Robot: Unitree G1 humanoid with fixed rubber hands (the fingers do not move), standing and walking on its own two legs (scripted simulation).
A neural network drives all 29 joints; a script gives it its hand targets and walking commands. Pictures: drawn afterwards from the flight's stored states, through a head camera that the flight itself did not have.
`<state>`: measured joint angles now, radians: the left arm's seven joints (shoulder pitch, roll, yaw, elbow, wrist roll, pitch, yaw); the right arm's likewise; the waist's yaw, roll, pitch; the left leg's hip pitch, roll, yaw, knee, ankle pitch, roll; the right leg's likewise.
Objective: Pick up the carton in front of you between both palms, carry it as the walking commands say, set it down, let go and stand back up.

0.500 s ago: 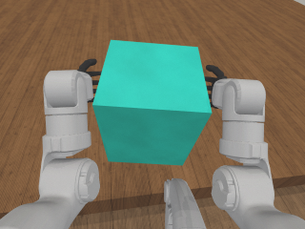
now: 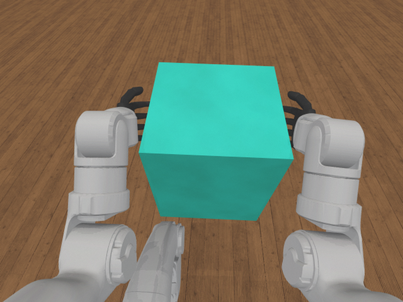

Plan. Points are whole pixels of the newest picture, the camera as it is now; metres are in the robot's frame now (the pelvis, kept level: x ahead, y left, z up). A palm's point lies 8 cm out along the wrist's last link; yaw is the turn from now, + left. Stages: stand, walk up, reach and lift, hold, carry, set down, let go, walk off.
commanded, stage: carry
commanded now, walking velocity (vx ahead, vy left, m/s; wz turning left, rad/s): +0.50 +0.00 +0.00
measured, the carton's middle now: (211, 148) +0.39 +0.02 +0.11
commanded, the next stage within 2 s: none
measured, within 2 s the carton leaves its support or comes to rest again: neither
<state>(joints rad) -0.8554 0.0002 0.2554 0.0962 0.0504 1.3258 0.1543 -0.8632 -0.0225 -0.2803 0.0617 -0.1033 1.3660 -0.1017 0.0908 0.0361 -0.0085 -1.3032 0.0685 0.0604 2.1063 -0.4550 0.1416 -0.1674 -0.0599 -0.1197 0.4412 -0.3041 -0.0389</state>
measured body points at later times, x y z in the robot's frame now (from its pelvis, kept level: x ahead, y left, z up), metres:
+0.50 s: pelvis +0.29 +0.03 +0.16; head +0.32 +0.03 +0.60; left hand +0.69 +0.15 +0.32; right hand +0.67 -0.15 +0.33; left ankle +0.29 +0.11 -0.57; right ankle +0.40 -0.09 -0.49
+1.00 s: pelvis +0.56 +0.00 +0.18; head +0.59 -0.02 +0.62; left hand +0.93 +0.15 +0.28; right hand +0.94 -0.16 +0.28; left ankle +0.67 +0.14 -0.53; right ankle +0.53 -0.09 -0.57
